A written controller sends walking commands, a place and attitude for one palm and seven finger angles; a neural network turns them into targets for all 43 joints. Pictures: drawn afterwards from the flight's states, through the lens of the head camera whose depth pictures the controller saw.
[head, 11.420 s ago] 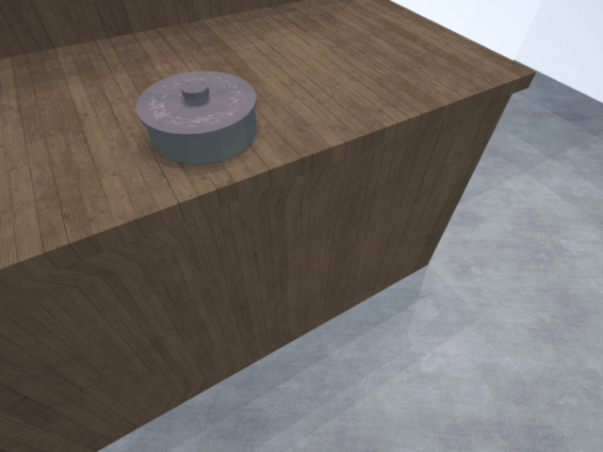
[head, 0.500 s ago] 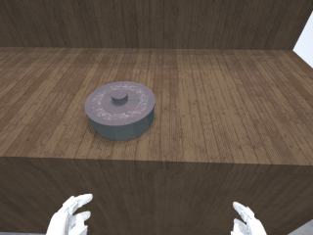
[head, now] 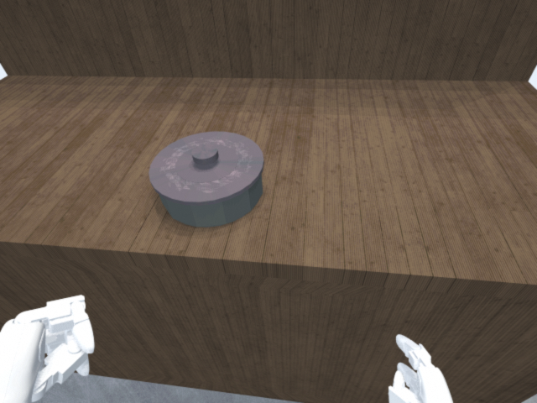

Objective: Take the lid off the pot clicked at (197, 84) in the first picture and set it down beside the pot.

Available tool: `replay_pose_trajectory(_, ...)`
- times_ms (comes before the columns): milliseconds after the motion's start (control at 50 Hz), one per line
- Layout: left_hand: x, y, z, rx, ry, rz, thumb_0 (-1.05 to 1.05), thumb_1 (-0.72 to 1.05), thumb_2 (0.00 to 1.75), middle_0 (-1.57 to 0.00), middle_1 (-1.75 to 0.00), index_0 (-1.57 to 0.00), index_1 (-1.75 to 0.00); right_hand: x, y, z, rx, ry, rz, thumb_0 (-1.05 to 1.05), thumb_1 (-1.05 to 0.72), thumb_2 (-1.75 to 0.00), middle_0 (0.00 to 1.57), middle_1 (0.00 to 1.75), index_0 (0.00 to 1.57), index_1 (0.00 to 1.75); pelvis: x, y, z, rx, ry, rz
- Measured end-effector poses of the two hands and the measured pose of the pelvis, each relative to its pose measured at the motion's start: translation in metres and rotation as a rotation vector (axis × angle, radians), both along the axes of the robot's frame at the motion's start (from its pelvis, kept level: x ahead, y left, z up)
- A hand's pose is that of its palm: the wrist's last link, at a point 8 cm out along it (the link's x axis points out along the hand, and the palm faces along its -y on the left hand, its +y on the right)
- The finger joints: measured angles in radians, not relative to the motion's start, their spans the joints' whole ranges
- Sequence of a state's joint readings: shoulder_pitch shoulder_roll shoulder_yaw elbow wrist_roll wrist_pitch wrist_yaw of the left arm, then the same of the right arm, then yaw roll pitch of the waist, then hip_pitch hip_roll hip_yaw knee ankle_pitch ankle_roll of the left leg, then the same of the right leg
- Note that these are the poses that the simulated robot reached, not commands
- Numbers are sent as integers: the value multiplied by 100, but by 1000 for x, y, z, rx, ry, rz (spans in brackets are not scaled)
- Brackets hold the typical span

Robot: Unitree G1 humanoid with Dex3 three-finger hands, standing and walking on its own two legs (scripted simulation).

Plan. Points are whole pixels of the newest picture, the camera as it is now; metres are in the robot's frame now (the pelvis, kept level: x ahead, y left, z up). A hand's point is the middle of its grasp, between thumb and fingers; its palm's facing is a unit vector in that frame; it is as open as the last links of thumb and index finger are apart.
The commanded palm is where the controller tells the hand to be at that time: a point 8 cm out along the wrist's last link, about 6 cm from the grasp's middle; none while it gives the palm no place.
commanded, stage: raise the hand higher, near the body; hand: left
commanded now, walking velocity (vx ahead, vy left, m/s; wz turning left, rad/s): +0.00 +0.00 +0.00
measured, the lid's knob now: (205, 154) +0.47 +0.17 +0.15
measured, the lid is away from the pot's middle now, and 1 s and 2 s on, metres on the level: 0.00 0.00 0.00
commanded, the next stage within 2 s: reach forward and open the fingers in 0.72 s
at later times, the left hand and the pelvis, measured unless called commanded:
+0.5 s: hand (76, 290) +0.18 +0.23 +0.17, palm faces +0.35 -0.82 -0.46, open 3.1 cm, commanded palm +0.12 +0.27 +0.20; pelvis +0.01 +0.01 +0.00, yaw +0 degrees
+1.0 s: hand (56, 248) +0.21 +0.26 +0.20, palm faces +0.34 -0.27 -0.90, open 3.0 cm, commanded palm +0.16 +0.28 +0.24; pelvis +0.01 +0.03 -0.01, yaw -1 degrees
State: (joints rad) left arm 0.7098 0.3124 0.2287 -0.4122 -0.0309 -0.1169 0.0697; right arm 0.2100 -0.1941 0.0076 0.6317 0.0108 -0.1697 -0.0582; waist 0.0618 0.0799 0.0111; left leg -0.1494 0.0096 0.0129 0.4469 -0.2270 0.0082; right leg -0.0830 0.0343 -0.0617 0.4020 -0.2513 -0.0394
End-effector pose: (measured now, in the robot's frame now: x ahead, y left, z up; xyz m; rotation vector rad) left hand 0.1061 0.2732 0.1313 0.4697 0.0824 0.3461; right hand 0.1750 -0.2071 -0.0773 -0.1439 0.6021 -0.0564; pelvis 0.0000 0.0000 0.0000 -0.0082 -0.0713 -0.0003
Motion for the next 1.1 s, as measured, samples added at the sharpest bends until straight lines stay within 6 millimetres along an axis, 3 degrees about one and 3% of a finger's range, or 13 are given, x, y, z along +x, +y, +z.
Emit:
replay_pose_trajectory(260, 16, 0, 31, 57, -132, -30, 1, 89, 90, -130, -150, -130, -150, 32, -9, 17, -32, -82, -3, 2, -91, -90, 20, 30, 20, 30, 9, 0, 0, 3, 2, -4)
replay_pose_trajectory(500, 36, -1, 61, 104, -264, -96, 1, 89, 90, -130, -150, -130, -150, 32, 1, 14, -27, -61, 7, 1, -91, -90, 20, 30, 20, 31, 15, 8, -1, 3, 2, -8)
replay_pose_trajectory(840, 48, 11, 101, 172, -455, -122, 1, 88, 90, -130, -150, -131, -150, 33, 18, 11, -25, -30, 38, 1, -91, -90, 20, 30, 20, 30, 15, 19, -1, 0, 5, -10)
replay_pose_trajectory(980, 64, 0, 115, 781, -203, -124, 1, 84, 94, -130, -144, -130, -143, 40, 21, 7, -32, 38, 97, 1, -91, -90, 20, 30, 21, 31, 8, 25, -5, 4, 60, -16)
replay_pose_trajectory(1100, 77, 5, 116, 1086, 38, -209, 0, 71, 103, -127, -128, -127, -128, 41, 17, 8, -3, 50, 88, 1, -91, -90, 20, 30, 24, 34, -2, 29, -6, -1, 79, -18)
